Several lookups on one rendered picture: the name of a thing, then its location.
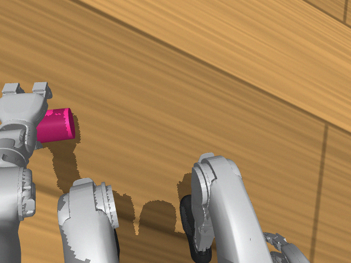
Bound can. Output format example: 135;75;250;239
36;108;75;143

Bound right robot hand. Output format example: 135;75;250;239
263;232;310;263

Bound left robot arm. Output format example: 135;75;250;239
0;120;37;263

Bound right robot foot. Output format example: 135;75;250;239
180;195;212;263

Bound left robot hand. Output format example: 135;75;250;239
0;82;53;150

